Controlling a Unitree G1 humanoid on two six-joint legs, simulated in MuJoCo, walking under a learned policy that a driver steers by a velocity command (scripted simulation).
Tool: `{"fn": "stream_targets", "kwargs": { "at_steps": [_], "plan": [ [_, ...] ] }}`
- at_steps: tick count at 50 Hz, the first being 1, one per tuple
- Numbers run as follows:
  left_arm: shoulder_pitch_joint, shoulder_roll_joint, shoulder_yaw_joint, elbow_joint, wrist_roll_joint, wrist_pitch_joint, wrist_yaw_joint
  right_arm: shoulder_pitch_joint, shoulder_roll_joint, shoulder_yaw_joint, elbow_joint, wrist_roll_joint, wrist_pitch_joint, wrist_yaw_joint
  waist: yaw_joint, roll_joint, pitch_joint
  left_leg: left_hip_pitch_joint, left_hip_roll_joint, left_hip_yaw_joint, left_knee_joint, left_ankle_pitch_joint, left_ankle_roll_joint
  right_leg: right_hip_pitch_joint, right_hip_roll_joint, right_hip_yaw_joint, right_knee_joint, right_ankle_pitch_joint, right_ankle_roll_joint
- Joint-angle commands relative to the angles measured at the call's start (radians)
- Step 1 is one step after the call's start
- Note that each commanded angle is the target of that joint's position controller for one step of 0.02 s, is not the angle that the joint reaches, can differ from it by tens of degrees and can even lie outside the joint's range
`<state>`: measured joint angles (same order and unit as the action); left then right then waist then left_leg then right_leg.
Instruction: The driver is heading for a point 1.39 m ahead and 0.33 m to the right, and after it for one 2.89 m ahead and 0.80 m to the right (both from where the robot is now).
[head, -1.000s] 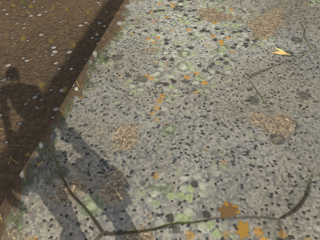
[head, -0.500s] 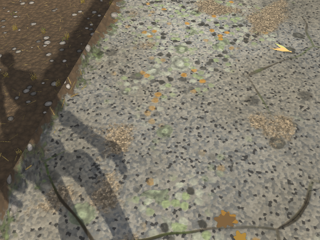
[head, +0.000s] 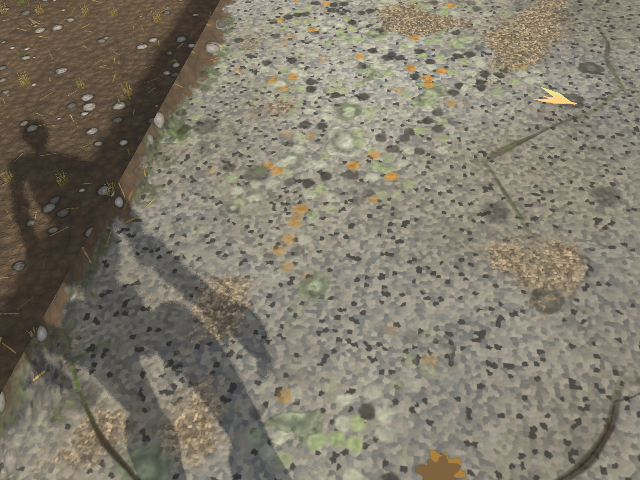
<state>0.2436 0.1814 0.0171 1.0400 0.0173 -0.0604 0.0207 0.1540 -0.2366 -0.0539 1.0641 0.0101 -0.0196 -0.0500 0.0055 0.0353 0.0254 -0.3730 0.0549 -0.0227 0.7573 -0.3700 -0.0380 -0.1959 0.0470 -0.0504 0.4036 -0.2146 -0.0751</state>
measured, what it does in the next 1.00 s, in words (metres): steps on the spot: left foot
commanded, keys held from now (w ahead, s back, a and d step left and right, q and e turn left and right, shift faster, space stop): no key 1.00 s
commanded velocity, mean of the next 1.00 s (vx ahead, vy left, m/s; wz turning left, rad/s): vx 0.01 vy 0.00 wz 0.00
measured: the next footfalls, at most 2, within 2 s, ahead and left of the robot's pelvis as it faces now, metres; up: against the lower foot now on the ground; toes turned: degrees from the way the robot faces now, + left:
left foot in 0.08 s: +0.07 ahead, +0.15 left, +0.00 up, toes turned +0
left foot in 1.44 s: +0.19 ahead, +0.18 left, +0.00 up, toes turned +5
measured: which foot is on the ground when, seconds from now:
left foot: up 0.00-0.06, down 0.08-1.00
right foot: down 0.00-1.00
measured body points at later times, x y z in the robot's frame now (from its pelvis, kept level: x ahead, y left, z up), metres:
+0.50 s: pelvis +0.03 +0.01 +0.00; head +0.04 +0.00 +0.45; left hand +0.06 +0.26 -0.15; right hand +0.08 -0.25 -0.16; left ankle +0.03 +0.15 -0.74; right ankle +0.00 -0.07 -0.74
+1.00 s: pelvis +0.02 +0.00 +0.00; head +0.03 +0.00 +0.45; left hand +0.03 +0.25 -0.16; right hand +0.04 -0.24 -0.16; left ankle +0.03 +0.15 -0.74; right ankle +0.00 -0.07 -0.74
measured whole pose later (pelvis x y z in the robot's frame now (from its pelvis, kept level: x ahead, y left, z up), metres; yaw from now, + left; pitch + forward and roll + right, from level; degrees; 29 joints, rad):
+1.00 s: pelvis +0.02 +0.00 +0.00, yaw +0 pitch -1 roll +0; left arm 0.26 0.18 0.03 1.09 0.00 -0.01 0.03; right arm 0.20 -0.20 -0.04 1.15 0.00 0.00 -0.06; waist 0.00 0.01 0.04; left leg -0.20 0.04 -0.02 0.44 -0.21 -0.04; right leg -0.15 0.05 -0.06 0.42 -0.26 -0.06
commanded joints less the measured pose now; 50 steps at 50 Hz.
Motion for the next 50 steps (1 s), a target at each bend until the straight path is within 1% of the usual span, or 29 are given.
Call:
{"fn": "stream_targets", "kwargs": {
  "at_steps": [1, 2, 3, 4, 5, 6, 7, 8, 9, 11, 12, 15, 22, 34, 42, 50],
  "plan": [
    [-0.007, 0.174, 0.033, -0.031, -0.014, 0.008, 0.012, 0.032, -0.048, -0.001, -0.012, 0.007, 0.008, -0.001, -0.017, -0.126, -0.086, 0.098, -0.008, 0.016, -0.155, 0.063, -0.008, 0.066, -0.234, 0.168, -0.070, 0.559, -0.108],
    [-0.023, 0.169, 0.032, -0.032, -0.022, 0.015, 0.012, 0.041, -0.047, 0.000, -0.005, 0.006, 0.013, -0.001, -0.030, -0.118, -0.073, 0.140, -0.009, 0.023, -0.233, 0.131, -0.001, 0.041, -0.227, 0.169, -0.069, 0.482, -0.103],
    [-0.021, 0.163, 0.033, -0.026, -0.031, 0.019, 0.007, 0.048, -0.048, 0.002, 0.001, -0.003, 0.017, 0.000, -0.041, -0.102, -0.051, 0.193, -0.007, 0.020, -0.335, 0.248, 0.012, 0.008, -0.210, 0.167, -0.073, 0.379, -0.081],
    [0.005, 0.154, 0.034, -0.017, -0.030, 0.017, 0.001, 0.053, -0.070, 0.000, 0.005, -0.017, 0.022, -0.001, -0.035, -0.076, -0.043, 0.248, 0.017, -0.011, -0.355, 0.341, 0.024, -0.023, -0.189, 0.171, -0.085, 0.255, -0.053],
    [0.013, 0.142, 0.032, -0.016, -0.018, 0.015, -0.006, 0.062, -0.088, 0.000, 0.003, -0.023, 0.027, -0.002, -0.022, -0.046, -0.035, 0.286, 0.052, -0.039, -0.352, 0.414, 0.040, -0.057, -0.159, 0.159, -0.088, 0.113, -0.031],
    [0.065, 0.130, 0.038, -0.013, -0.012, 0.018, -0.009, 0.031, -0.146, -0.013, 0.008, -0.005, 0.027, -0.002, 0.036, 0.042, -0.005, 0.269, 0.038, -0.025, -0.298, 0.401, 0.068, -0.079, -0.098, 0.123, -0.115, 0.080, -0.003],
    [0.041, 0.123, 0.035, -0.010, -0.010, 0.023, -0.004, 0.023, -0.111, -0.012, 0.011, 0.001, 0.023, 0.003, 0.006, 0.035, 0.000, 0.220, 0.021, -0.021, -0.310, 0.341, 0.068, -0.032, -0.076, 0.089, -0.092, 0.084, 0.011],
    [0.019, 0.121, 0.036, -0.014, -0.016, 0.028, 0.000, 0.023, -0.080, -0.006, 0.017, -0.004, 0.016, 0.004, -0.001, 0.020, 0.004, 0.206, 0.019, -0.024, -0.325, 0.349, 0.058, -0.014, -0.072, 0.078, -0.071, 0.120, 0.016],
    [0.013, 0.113, 0.034, -0.015, -0.018, 0.032, 0.005, 0.012, -0.082, -0.007, 0.017, -0.010, 0.011, 0.003, 0.002, 0.017, -0.005, 0.200, 0.019, -0.025, -0.330, 0.382, 0.050, 0.007, -0.076, 0.074, -0.053, 0.179, 0.016],
    [0.021, 0.121, 0.037, -0.010, -0.013, 0.041, 0.007, 0.015, -0.079, -0.009, 0.025, -0.008, 0.002, 0.003, 0.003, 0.004, -0.030, 0.211, 0.015, -0.020, -0.325, 0.414, 0.046, 0.038, -0.076, 0.069, -0.034, 0.258, 0.014],
    [0.022, 0.121, 0.038, -0.009, -0.013, 0.042, 0.006, 0.019, -0.078, -0.008, 0.029, -0.006, 0.001, 0.002, 0.003, 0.001, -0.040, 0.214, 0.013, -0.018, -0.324, 0.417, 0.047, 0.051, -0.079, 0.070, -0.031, 0.269, 0.012],
    [0.012, 0.120, 0.039, -0.006, -0.015, 0.046, 0.004, 0.017, -0.076, -0.008, 0.035, -0.005, 0.004, -0.001, 0.000, -0.011, -0.039, 0.213, 0.011, -0.016, -0.325, 0.412, 0.048, 0.060, -0.082, 0.070, -0.026, 0.276, 0.009],
    [0.015, 0.116, 0.038, 0.007, -0.015, 0.052, 0.005, 0.021, -0.078, -0.009, 0.046, -0.006, 0.010, -0.005, -0.004, -0.032, -0.019, 0.208, 0.004, -0.011, -0.333, 0.373, 0.045, 0.050, -0.084, 0.071, -0.032, 0.233, 0.012],
    [0.030, 0.108, 0.032, 0.023, -0.014, 0.049, 0.009, 0.039, -0.066, -0.007, 0.061, -0.009, 0.016, -0.009, -0.008, -0.036, 0.017, 0.197, -0.003, -0.007, -0.354, 0.294, 0.037, 0.011, -0.093, 0.086, -0.066, 0.111, 0.010],
    [0.045, 0.101, 0.029, 0.028, -0.014, 0.045, 0.010, 0.059, -0.058, -0.005, 0.068, -0.009, 0.014, -0.010, -0.008, -0.038, 0.026, 0.188, -0.003, -0.007, -0.361, 0.268, 0.034, -0.002, -0.097, 0.095, -0.086, 0.063, 0.007],
    [0.061, 0.097, 0.027, 0.028, -0.015, 0.044, 0.010, 0.083, -0.054, -0.003, 0.072, -0.008, 0.012, -0.011, -0.006, -0.038, 0.026, 0.180, -0.002, -0.008, -0.363, 0.265, 0.033, -0.002, -0.098, 0.096, -0.091, 0.061, 0.004]
  ]
}}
